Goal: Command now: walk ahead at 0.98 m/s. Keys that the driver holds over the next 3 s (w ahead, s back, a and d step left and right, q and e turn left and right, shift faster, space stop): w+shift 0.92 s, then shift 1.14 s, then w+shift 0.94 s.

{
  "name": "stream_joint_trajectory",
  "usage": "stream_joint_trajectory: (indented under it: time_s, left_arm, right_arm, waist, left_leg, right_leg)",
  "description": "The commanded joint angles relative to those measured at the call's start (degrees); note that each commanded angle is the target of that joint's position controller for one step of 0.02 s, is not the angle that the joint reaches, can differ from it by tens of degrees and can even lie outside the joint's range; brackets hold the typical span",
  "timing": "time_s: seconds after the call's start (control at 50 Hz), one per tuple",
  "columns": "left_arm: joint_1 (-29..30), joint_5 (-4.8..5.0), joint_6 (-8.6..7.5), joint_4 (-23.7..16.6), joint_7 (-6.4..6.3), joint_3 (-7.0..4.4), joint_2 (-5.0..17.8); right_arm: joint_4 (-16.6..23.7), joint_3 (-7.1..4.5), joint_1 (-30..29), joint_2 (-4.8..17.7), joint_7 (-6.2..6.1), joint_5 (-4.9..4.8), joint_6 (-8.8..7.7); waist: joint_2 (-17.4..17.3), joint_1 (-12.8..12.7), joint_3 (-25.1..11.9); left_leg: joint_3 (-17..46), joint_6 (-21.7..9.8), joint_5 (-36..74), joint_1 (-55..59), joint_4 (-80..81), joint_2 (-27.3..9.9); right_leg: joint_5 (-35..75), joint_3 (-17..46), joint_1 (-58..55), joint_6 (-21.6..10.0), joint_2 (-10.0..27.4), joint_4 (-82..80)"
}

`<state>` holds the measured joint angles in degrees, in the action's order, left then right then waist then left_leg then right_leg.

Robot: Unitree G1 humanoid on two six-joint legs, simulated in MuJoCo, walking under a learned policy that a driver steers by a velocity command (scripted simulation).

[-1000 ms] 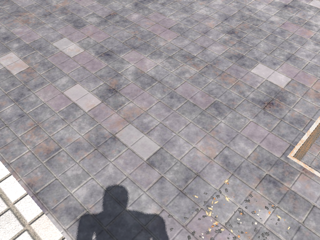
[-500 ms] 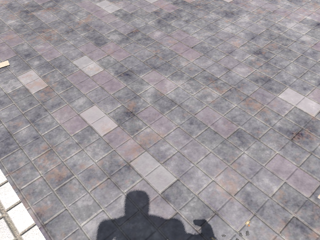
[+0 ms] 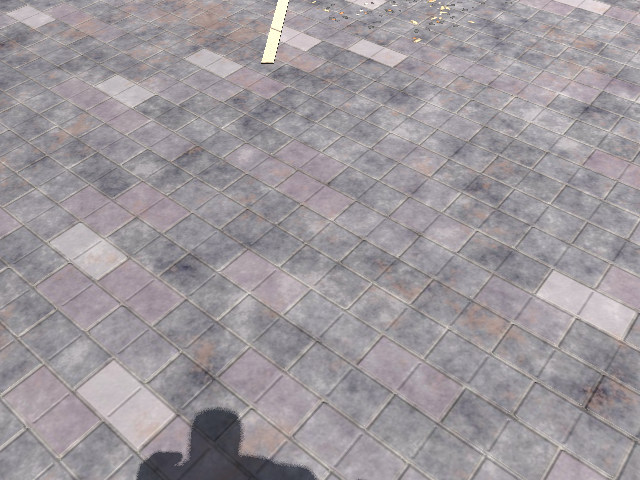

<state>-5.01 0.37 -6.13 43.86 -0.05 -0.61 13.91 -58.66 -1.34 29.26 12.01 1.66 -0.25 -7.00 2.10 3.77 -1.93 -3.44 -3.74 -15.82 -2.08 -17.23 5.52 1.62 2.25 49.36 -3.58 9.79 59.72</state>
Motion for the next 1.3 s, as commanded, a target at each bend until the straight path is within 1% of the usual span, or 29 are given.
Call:
stream_joint_trajectory:
  time_s: [0.02,0.14,0.2,0.22,0.24,0.26,0.28,0.3,0.32,0.4,0.48,0.6,0.66,0.72,0.74,0.76,0.78,0.82,0.88,0.96,1.02,1.08,1.16,1.18,1.2,1.22,1.24,1.26,1.3]
  left_arm:
    - [5.26,0.23,-1.13,-3.81,0.82,0.12,1.6]
    - [12.77,1.59,-2.23,-8.34,3.8,-0.72,3.85]
    - [-12.34,2.68,-0.93,-3.28,2.43,-4.12,11.02]
    - [-25.56,1.65,0.04,0.15,1.31,-5.18,16.24]
    - [-27.93,0.69,-0.55,1.47,2.23,-5.66,16.99]
    - [-27.21,-0.06,-0.72,2.79,2.09,-4.34,10.29]
    - [-23.48,-0.61,-0.87,2.7,1.91,-3.56,7.17]
    - [-18.91,-1.2,-1.37,2.72,2.47,-3.19,6.4]
    - [-15.14,-1.65,-1.97,2.57,2.85,-2.73,4.73]
    - [-11.83,0.0,-2.01,4.35,3.03,-1.9,3.02]
    - [-16.5,-0.21,-2.24,5.72,1.5,-2.16,5.37]
    - [-25.22,1.01,-1.44,8.48,0.07,-2.13,7.66]
    - [-24.77,-0.18,0.35,8.77,-0.32,-2.74,10.21]
    - [-18.98,-2.77,2.5,7.49,-0.68,-2.73,11.14]
    - [-28.24,-2.07,1.16,5.92,0.4,-0.46,0.62]
    - [-30.76,1.03,-1.32,7.49,1.07,0.64,-0.45]
    - [-21.39,3.47,-2.39,4.75,0.88,-1.12,6.28]
    - [-10.1,2.51,-3.24,0.9,0.37,-0.84,5.53]
    - [-13.69,1.35,-0.54,1.36,0.66,-1.01,2.77]
    - [-4.98,-0.59,0.39,-2.15,-0.07,-0.78,3.75]
    - [2.64,-1.27,-1.6,-3.82,1.33,0.01,1.21]
    - [8.06,-0.45,-2.09,-6.09,2.71,-0.33,2.0]
    - [-7.37,-1.1,-2.11,-1.98,2.93,-3.09,8.41]
    - [-15.51,-1.54,-1.96,0.57,2.54,-3.58,10.17]
    - [-18.35,-3.81,-1.72,1.07,2.33,-3.41,13.68]
    - [-18.76,-3.91,-1.66,1.54,2.95,-2.24,9.83]
    - [-15.63,-2.38,-0.67,0.25,3.0,-2.14,7.48]
    - [-9.03,-1.06,0.08,-0.64,2.68,-1.72,6.06]
    - [-2.82,-1.44,0.69,-0.55,1.94,-0.69,3.89]
  right_arm:
    - [5.13,-0.66,-3.75,7.6,-1.31,-0.85,-1.84]
    - [4.01,-1.13,1.14,11.01,-2.16,-0.17,1.09]
    - [4.8,-1.53,-3.13,12.88,-2.1,2.67,3.18]
    - [7.3,-0.25,-3.33,9.07,-2.14,3.34,2.71]
    - [6.68,2.39,6.66,-1.78,-0.49,-0.01,0.3]
    - [7.22,0.76,0.9,6.3,-0.44,-2.72,-1.68]
    - [10.57,0.05,-8.87,9.09,-0.53,-4.51,-2.33]
    - [12.65,0.59,-13.94,7.6,-0.83,-3.45,-2.61]
    - [13.14,0.29,-15.22,6.64,-0.96,-2.15,-2.24]
    - [13.01,0.61,-12.47,3.53,-0.89,-1.29,1.25]
    - [17.0,0.61,-24.13,5.27,-1.27,0.21,0.94]
    - [21.68,0.77,-37.22,5.11,1.25,-1.4,-0.72]
    - [22.92,-0.62,-35.18,8.03,2.07,-1.75,-0.95]
    - [16.22,-3.86,-5.65,14.79,0.23,-2.45,0.97]
    - [14.18,-5.16,1.62,20.33,-0.03,0.23,0.94]
    - [12.68,-4.72,3.92,17.03,0.64,0.1,0.34]
    - [11.82,-3.57,0.7,11.84,0.31,-0.15,0.22]
    - [12.14,-2.65,-7.96,8.79,0.92,0.9,-0.41]
    - [11.45,-1.22,-13.57,4.27,1.61,1.13,-0.91]
    - [9.42,-1.4,-11.35,7.54,0.27,0.33,-1.1]
    - [7.96,-0.93,-5.92,7.86,-1.24,-0.08,-0.84]
    - [5.53,-1.2,-0.53,10.31,-2.34,-0.75,0.23]
    - [6.14,-1.98,-5.21,12.05,-3.06,0.81,2.93]
    - [7.32,-1.85,-7.35,11.78,-2.9,1.08,3.38]
    - [7.32,-0.16,1.28,4.81,-2.38,2.18,3.21]
    - [3.56,1.73,14.47,-0.08,-1.15,-0.14,2.63]
    - [2.97,0.31,10.96,6.62,-0.81,-0.61,2.74]
    - [5.87,-0.49,2.03,9.08,-1.16,-0.93,3.33]
    - [8.26,-1.5,-7.38,9.47,-2.75,-0.01,5.16]
  waist:
    - [-1.35,-1.77,9.75]
    - [-4.89,-1.41,10.27]
    - [-12.03,-15.85,-5.96]
    - [-3.65,-18.29,-16.54]
    - [20.81,-10.66,-27.9]
    - [14.47,-13.16,-23.07]
    - [9.53,-12.78,-12.07]
    - [-2.12,-10.14,-5.82]
    - [-4.62,-6.95,-3.04]
    - [-0.71,-0.57,4.65]
    - [-1.55,-3.84,9.65]
    - [-1.21,-8.02,12.24]
    - [2.68,-4.59,7.92]
    - [7.11,11.78,-9.37]
    - [-11.67,5.05,-20.83]
    - [-20.47,4.67,-28.24]
    - [-17.0,5.43,-16.83]
    - [-1.79,1.46,-4.0]
    - [-4.09,-5.84,0.91]
    - [-3.17,-5.62,9.5]
    - [-2.35,-1.8,8.1]
    - [-4.96,0.28,7.1]
    - [-7.85,-9.48,-2.2]
    - [-5.83,-13.31,-6.81]
    - [8.91,-8.73,-16.5]
    - [17.02,-5.33,-29.21]
    - [7.58,-7.07,-29.18]
    - [1.98,-6.12,-20.06]
    - [-3.21,-3.48,-7.32]
  left_leg:
    - [7.22,-8.01,9.3,-15.02,14.73,-12.94]
    - [4.83,-6.09,36.31,9.54,8.36,-18.63]
    - [2.18,-3.65,68.01,8.32,-23.28,-17.68]
    - [2.49,-3.14,47.84,-9.89,-45.43,-14.12]
    - [9.2,-0.02,-5.22,-32.77,-67.87,-0.85]
    - [14.76,-3.47,-6.69,-39.55,-70.12,-4.29]
    - [12.46,-4.46,-5.46,-43.21,-70.35,-6.82]
    - [11.47,-4.55,-2.69,-41.68,-66.45,-9.15]
    - [11.38,-4.34,0.2,-38.87,-61.93,-11.5]
    - [9.75,-1.59,2.57,-36.92,-54.36,-16.09]
    - [6.22,1.5,19.01,-42.36,-37.83,-15.96]
    - [2.22,0.61,31.4,-35.7,-13.49,-10.6]
    - [-0.19,-1.53,22.06,-32.48,-11.51,-5.97]
    - [2.12,-5.8,11.48,2.03,-18.1,-6.34]
    - [31.34,-14.6,-11.76,28.01,-15.99,-21.14]
    - [55.8,-17.17,-30.3,34.88,-1.46,-26.14]
    - [50.51,-12.72,-27.97,28.54,2.24,-23.92]
    - [33.81,-10.06,-8.66,7.2,2.94,-20.27]
    - [23.06,-10.47,-3.53,-9.05,6.72,-15.97]
    - [12.77,-9.92,21.89,-16.29,10.01,-14.2]
    - [3.14,-5.82,37.17,-18.58,7.44,-8.43]
    - [5.13,-4.8,32.16,-8.88,6.3,-11.44]
    - [6.0,-1.35,47.38,3.51,-12.65,-12.69]
    - [4.3,1.13,41.66,0.4,-26.4,-9.84]
    - [3.1,3.97,6.0,-15.6,-51.46,-2.59]
    - [13.59,5.37,-23.31,-27.01,-66.74,2.51]
    - [16.67,5.21,-20.91,-26.77,-68.41,-1.52]
    - [13.07,5.48,-17.43,-29.0,-64.61,-4.62]
    - [9.72,5.97,-11.69,-26.5,-54.63,-8.46]
  right_leg:
    - [13.45,-2.99,-10.1,0.85,-1.42,-14.85]
    - [4.9,-5.96,-10.85,-1.48,-7.74,-31.32]
    - [-4.9,-7.56,-39.22,-5.9,-11.85,-27.02]
    - [-15.0,8.56,-62.49,-7.93,0.38,-22.61]
    - [-43.72,43.65,-82.03,-18.97,12.49,-36.95]
    - [-48.9,49.01,-79.77,-14.65,10.11,-45.63]
    - [-39.64,37.32,-71.25,-12.15,8.7,-44.74]
    - [-28.81,30.23,-59.73,-11.14,6.69,-46.17]
    - [-23.51,24.53,-51.12,-10.9,4.47,-46.75]
    - [-19.68,13.65,-35.45,-10.83,1.04,-52.45]
    - [-7.96,5.19,-34.05,-9.68,-1.64,-55.16]
    - [-1.11,-0.71,-46.09,-6.99,0.17,-57.91]
    - [26.16,-1.32,-58.59,-5.41,3.24,-49.28]
    - [45.25,-3.39,-49.02,-2.58,1.91,-11.64]
    - [7.93,-0.65,-22.64,0.01,-8.33,14.41]
    - [-26.88,8.2,-12.37,-0.72,-13.82,24.24]
    - [-25.29,7.72,-6.07,-2.91,-9.87,26.27]
    - [-19.46,5.49,-7.6,-3.62,-5.4,20.47]
    - [-15.99,5.02,-13.71,-2.75,-0.69,14.26]
    - [-6.55,1.09,-8.37,1.3,0.42,0.58]
    - [12.64,-5.87,-19.96,1.93,-5.68,-20.48]
    - [20.58,-4.92,-22.29,1.16,-8.69,-31.24]
    - [13.15,-3.69,-34.59,-1.56,-12.92,-33.4]
    - [25.68,-1.43,-44.01,-2.75,-8.56,-33.93]
    - [54.14,12.09,-63.7,-10.42,5.92,-24.95]
    - [55.66,32.89,-76.47,-20.99,16.16,-27.64]
    - [44.62,30.14,-70.36,-19.03,12.93,-30.73]
    - [32.47,23.68,-60.09,-16.62,10.43,-33.27]
    - [20.31,16.42,-39.23,-12.66,5.41,-39.69]
